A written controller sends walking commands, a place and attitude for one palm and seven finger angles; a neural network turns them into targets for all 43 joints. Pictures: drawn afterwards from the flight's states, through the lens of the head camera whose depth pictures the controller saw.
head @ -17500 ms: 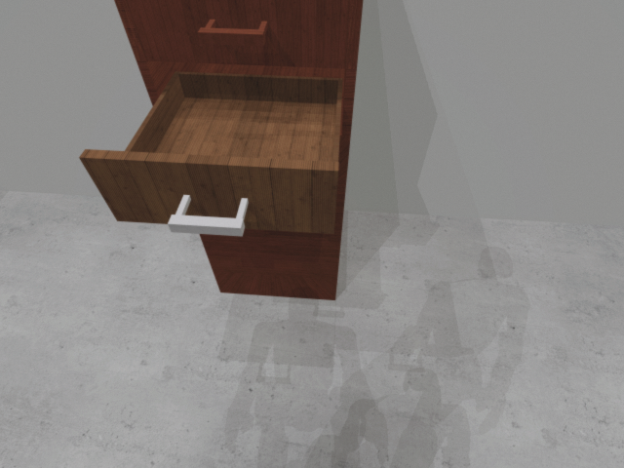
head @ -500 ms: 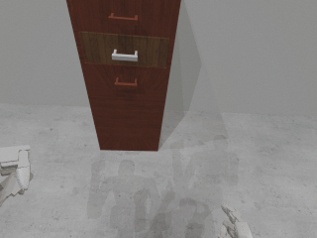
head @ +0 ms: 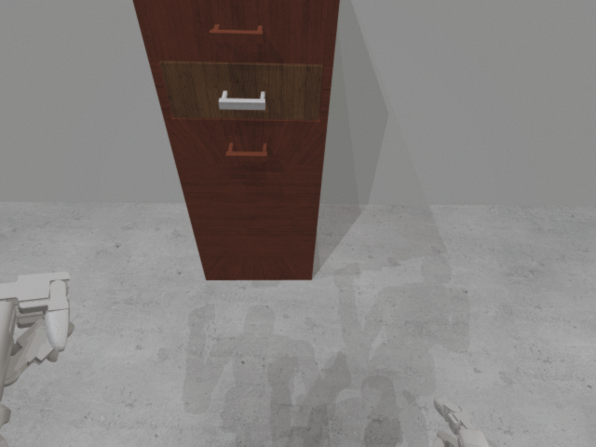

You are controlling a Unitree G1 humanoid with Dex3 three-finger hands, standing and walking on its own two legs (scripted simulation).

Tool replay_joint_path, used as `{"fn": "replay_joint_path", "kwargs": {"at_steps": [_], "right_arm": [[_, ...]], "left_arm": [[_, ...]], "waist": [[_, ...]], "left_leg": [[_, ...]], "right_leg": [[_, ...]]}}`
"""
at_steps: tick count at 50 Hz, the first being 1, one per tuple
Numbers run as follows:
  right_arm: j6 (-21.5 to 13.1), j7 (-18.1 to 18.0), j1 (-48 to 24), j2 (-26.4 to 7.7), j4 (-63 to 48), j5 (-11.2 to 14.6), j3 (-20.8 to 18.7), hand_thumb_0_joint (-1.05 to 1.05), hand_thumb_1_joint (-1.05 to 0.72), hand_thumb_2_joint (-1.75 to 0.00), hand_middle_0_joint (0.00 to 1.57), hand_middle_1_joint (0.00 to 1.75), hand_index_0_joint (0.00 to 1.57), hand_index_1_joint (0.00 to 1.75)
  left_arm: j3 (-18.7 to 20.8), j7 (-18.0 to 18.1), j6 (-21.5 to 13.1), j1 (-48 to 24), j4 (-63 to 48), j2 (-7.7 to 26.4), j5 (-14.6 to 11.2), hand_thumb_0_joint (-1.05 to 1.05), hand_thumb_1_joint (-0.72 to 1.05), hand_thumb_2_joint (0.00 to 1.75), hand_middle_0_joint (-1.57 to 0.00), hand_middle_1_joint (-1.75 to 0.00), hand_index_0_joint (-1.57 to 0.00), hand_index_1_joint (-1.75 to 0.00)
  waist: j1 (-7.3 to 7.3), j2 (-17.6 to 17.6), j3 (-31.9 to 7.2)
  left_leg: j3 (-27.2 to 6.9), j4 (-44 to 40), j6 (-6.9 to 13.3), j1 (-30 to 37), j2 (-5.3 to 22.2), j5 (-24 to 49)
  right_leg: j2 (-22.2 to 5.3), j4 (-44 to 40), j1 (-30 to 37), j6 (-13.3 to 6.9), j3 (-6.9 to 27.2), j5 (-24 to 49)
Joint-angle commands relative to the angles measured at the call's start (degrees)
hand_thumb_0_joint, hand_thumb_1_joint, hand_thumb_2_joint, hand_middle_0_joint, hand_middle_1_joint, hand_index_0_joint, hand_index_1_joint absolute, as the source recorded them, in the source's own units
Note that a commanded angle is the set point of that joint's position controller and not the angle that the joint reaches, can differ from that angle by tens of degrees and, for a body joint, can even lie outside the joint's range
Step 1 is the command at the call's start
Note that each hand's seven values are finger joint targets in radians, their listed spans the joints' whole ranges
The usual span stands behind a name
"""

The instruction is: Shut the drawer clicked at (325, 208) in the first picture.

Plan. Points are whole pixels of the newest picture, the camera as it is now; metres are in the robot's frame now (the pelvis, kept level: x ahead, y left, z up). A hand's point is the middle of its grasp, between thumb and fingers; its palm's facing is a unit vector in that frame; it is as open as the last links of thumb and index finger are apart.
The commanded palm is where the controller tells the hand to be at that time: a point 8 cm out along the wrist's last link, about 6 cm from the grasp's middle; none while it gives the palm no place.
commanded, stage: let the arm hang, fingers relaxed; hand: left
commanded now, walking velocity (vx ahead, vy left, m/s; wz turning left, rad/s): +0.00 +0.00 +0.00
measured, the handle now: (243, 99) +0.87 +0.19 +0.05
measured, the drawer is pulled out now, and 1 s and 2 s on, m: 0.00 0.00 0.00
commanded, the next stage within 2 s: look to check the result in 1.08 s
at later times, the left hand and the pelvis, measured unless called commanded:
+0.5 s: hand out of the picture -0.08 +0.19 -0.16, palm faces +0.09 -0.97 -0.23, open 4.7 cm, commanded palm none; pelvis +0.00 +0.01 +0.01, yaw +3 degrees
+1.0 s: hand out of the picture -0.01 +0.17 -0.17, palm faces +0.09 -0.98 -0.18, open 7.3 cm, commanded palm none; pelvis +0.00 +0.01 +0.01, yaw +2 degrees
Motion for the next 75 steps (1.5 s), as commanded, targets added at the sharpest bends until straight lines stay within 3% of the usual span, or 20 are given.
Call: {"fn": "replay_joint_path", "kwargs": {"at_steps": [1, 3, 4, 5, 7, 8, 10, 12, 13, 14, 17, 18, 29, 34, 38, 42, 44, 61, 68, 75], "right_arm": [[3.3, 3.5, 3.4, -7.9, 3.3, 1.2, -5.1, 0.00, -0.90, -0.90, 0.20, 0.30, 0.20, 0.30], [5.2, 3.1, 1.9, -8.2, 2.4, -0.3, -4.2, 0.00, -0.90, -0.90, 0.20, 0.30, 0.20, 0.30], [5.7, 2.8, 0.3, -8.9, 2.3, -0.9, -4.1, 0.00, -0.90, -0.90, 0.20, 0.30, 0.20, 0.30], [5.7, 2.6, -0.6, -9.3, 2.0, -1.2, -3.8, 0.00, -0.90, -0.90, 0.20, 0.30, 0.20, 0.30], [5.5, 2.0, -0.8, -9.4, 4.8, -1.5, -3.4, 0.00, -0.90, -0.90, 0.20, 0.30, 0.20, 0.30], [5.6, 1.7, -1.6, -9.4, 6.3, -1.4, -3.0, 0.00, -0.90, -0.90, 0.20, 0.30, 0.20, 0.30], [5.9, 1.4, -2.1, -9.1, 8.9, -0.9, -2.6, 0.00, -0.90, -0.90, 0.20, 0.30, 0.20, 0.30], [6.2, 1.2, -1.0, -7.5, 12.1, -0.5, -2.2, 0.00, -0.90, -0.90, 0.20, 0.30, 0.20, 0.30], [6.5, 1.1, -0.3, -6.1, 13.4, -0.6, -2.2, 0.00, -0.90, -0.90, 0.20, 0.30, 0.20, 0.30], [6.7, 1.1, 0.5, -5.3, 14.5, -0.6, -2.1, 0.00, -0.90, -0.90, 0.20, 0.30, 0.20, 0.30], [7.1, 1.0, 3.5, -4.7, 17.4, -0.1, -2.3, 0.00, -0.90, -0.90, 0.20, 0.30, 0.20, 0.30], [7.2, 1.0, 4.4, -4.4, 18.5, 0.0, -2.3, 0.00, -0.90, -0.90, 0.20, 0.30, 0.20, 0.30], [7.5, 0.4, 8.2, -1.9, 25.3, 0.4, -2.1, 0.00, -0.90, -0.90, 0.20, 0.30, 0.20, 0.30], [7.7, 0.5, 8.5, -0.6, 26.3, 0.2, -2.2, 0.00, -0.90, -0.90, 0.20, 0.30, 0.20, 0.30], [7.4, 0.4, 8.5, -0.1, 26.4, 0.0, -2.2, 0.00, -0.90, -0.90, 0.20, 0.30, 0.20, 0.30], [7.0, 0.3, 8.6, 0.3, 26.2, 0.0, -2.3, 0.00, -0.90, -0.90, 0.20, 0.30, 0.20, 0.30], [6.9, 0.2, 8.7, 0.5, 26.5, 0.0, -2.3, 0.00, -0.90, -0.90, 0.20, 0.30, 0.20, 0.30], [7.0, 0.2, 7.7, -0.6, 26.8, 0.2, -2.4, 0.00, -0.90, -0.90, 0.20, 0.30, 0.20, 0.30], [7.0, 0.2, 7.1, -1.2, 27.1, 0.2, -2.3, 0.00, -0.90, -0.90, 0.20, 0.30, 0.20, 0.30], [7.0, 0.2, 6.3, -1.8, 27.1, 0.3, -2.4, 0.00, -0.90, -0.90, 0.20, 0.30, 0.20, 0.30]], "left_arm": [[-11.7, -5.8, 12.4, -10.4, 37.3, -5.4, 2.4, 0.00, 0.90, 0.90, -1.32, -1.51, -1.32, -1.51], [-13.7, -6.4, 13.4, -11.9, 43.2, -6.1, 2.2, 0.00, 0.90, 0.90, -1.24, -1.43, -1.24, -1.43], [-14.1, -6.5, 13.5, -12.7, 46.3, -6.1, 2.3, 0.00, 0.90, 0.90, -1.20, -1.38, -1.20, -1.38], [-14.4, -6.5, 13.4, -14.5, 49.7, -6.2, 2.2, 0.00, 0.90, 0.90, -1.16, -1.34, -1.16, -1.34], [-14.5, -6.4, 13.6, -17.3, 57.2, -5.6, 1.7, 0.00, 0.90, 0.90, -1.08, -1.25, -1.08, -1.25], [-14.8, -6.3, 13.5, -17.8, 61.5, -5.4, 1.4, 0.00, 0.90, 0.90, -1.04, -1.21, -1.04, -1.21], [-15.4, -6.1, 13.2, -17.4, 69.9, -4.4, 1.1, 0.00, 0.90, 0.90, -0.96, -1.12, -0.96, -1.12], [-16.2, -6.2, 12.7, -16.4, 76.7, -5.2, 0.7, 0.00, 0.90, 0.90, -0.88, -1.04, -0.88, -1.04], [-15.9, -5.9, 12.4, -15.5, 78.9, -6.5, 0.5, 0.00, 0.90, 0.90, -0.84, -0.99, -0.84, -0.99], [-16.2, -5.9, 12.3, -15.4, 81.0, -6.1, 0.4, 0.00, 0.90, 0.90, -0.80, -0.95, -0.80, -0.95], [-16.9, -6.1, 12.0, -15.3, 85.8, -6.1, 0.4, 0.00, 0.90, 0.90, -0.68, -0.82, -0.68, -0.82], [-17.2, -6.0, 11.9, -15.1, 87.1, -6.3, 0.4, 0.00, 0.90, 0.90, -0.64, -0.78, -0.64, -0.78], [-18.4, -5.1, 11.9, -11.3, 96.0, -9.1, 0.3, 0.00, 0.90, 0.90, -0.20, -0.30, -0.20, -0.30], [-18.2, -4.8, 11.9, -11.1, 96.6, -10.1, 0.4, 0.00, 0.90, 0.90, -0.20, -0.30, -0.20, -0.30], [-18.0, -4.8, 11.9, -11.2, 96.2, -10.8, 0.4, 0.00, 0.90, 0.90, -0.20, -0.30, -0.20, -0.30], [-17.7, -4.7, 11.6, -11.5, 95.8, -11.3, 0.5, 0.00, 0.90, 0.90, -0.20, -0.30, -0.20, -0.30], [-17.6, -4.7, 11.6, -12.2, 95.5, -11.4, 0.4, 0.00, 0.90, 0.90, -0.20, -0.30, -0.20, -0.30], [-17.5, -4.7, 11.4, -13.9, 95.5, -10.1, 0.3, 0.00, 0.90, 0.90, -0.20, -0.30, -0.20, -0.30], [-17.6, -4.7, 11.3, -14.2, 95.8, -9.7, 0.3, 0.00, 0.90, 0.90, -0.20, -0.30, -0.20, -0.30], [-17.7, -4.7, 11.2, -14.4, 96.0, -9.4, 0.3, 0.00, 0.90, 0.90, -0.20, -0.30, -0.20, -0.30]], "waist": [[-3.06, -7.2, -2.6], [-1.83, -11.1, 1.3], [-1.05, -11.8, 2.3], [-0.61, -11.5, 3.4], [-0.19, -1.6, 2.1], [0.50, 1.9, 2.1], [1.32, 2.1, 3.2], [1.06, 4.9, 1.5], [0.97, 8.9, 0.8], [0.70, 10.4, 1.1], [-0.01, 3.1, 0.8], [-0.19, 2.3, 1.5], [-0.22, -1.6, 6.8], [-0.33, -1.3, 8.5], [-0.04, 1.1, 8.5], [0.11, -0.1, 6.9], [0.04, 1.4, 6.9], [-0.06, -1.0, 6.7], [-0.30, 0.6, 6.0], [-0.19, -0.6, 6.0]], "left_leg": [[-2.9, 4.9, 0.0, 1.0, 3.2, -0.4], [-5.8, -0.5, 2.6, 3.2, 4.3, 6.2], [-7.2, -2.2, 3.3, 2.2, 5.3, 7.0], [-8.6, -3.9, 3.7, 1.2, 5.8, 11.7], [-12.3, -9.7, 4.5, 0.1, 7.5, 19.2], [-12.7, -12.6, 4.5, -1.1, 8.0, 17.7], [-11.2, -15.0, 3.7, -1.2, 7.2, 13.2], [-8.8, -16.1, 2.8, 1.6, 5.8, 7.5], [-7.9, -16.3, 2.5, 2.8, 5.4, 5.1], [-7.3, -16.7, 2.3, 3.4, 5.0, 3.1], [-6.6, -17.2, 2.1, 6.4, 5.0, 1.8], [-6.3, -17.2, 2.1, 7.1, 4.9, 2.1], [-5.8, -19.5, 2.4, 8.8, 5.3, 3.4], [-5.0, -19.2, 2.2, 8.3, 4.7, 1.6], [-5.8, -20.1, 2.3, 6.7, 4.8, 0.8], [-5.4, -19.7, 2.2, 7.1, 4.9, 4.1], [-5.6, -19.9, 2.1, 7.2, 5.1, 5.4], [-4.5, -18.7, 1.8, 9.4, 5.3, 7.8], [-4.6, -18.8, 1.7, 10.6, 5.5, 8.6], [-4.4, -18.6, 1.6, 11.0, 5.7, 10.0]], "right_leg": [[-14.7, 2.4, -5.5, -5.0, 7.0, 8.1], [-10.6, 2.7, -11.3, -0.8, 4.3, -1.4], [-9.7, 1.3, -10.5, 0.0, 4.7, -2.9], [-8.8, 2.1, -8.8, 0.1, 5.4, 0.7], [-7.2, 5.2, -2.7, 1.4, 4.2, 4.7], [-6.4, 4.1, 0.3, 1.6, 4.6, 1.9], [-6.4, 0.1, 3.0, 1.1, 5.3, -0.2], [-7.5, -3.9, 4.4, 0.2, 6.6, -0.9], [-8.0, -5.5, 4.5, -0.3, 6.7, -1.8], [-8.2, -6.6, 4.3, -0.6, 6.9, -2.8], [-8.6, -9.7, 3.3, -0.7, 6.4, -4.7], [-8.9, -10.5, 2.4, -0.8, 6.6, -5.2], [-8.5, -11.2, -0.5, -0.3, 4.9, -6.0], [-8.5, -11.8, -2.7, -0.5, 5.4, -9.7], [-8.0, -10.7, -1.6, -0.4, 5.2, -8.2], [-8.2, -10.1, 0.4, -0.3, 5.1, -4.6], [-8.0, -9.8, 0.8, -0.3, 5.0, -3.1], [-8.7, -11.1, 1.5, -0.3, 5.2, -2.6], [-8.7, -11.5, 1.5, -0.3, 5.7, -2.2], [-8.7, -11.5, 2.2, -0.1, 5.4, -0.4]]}}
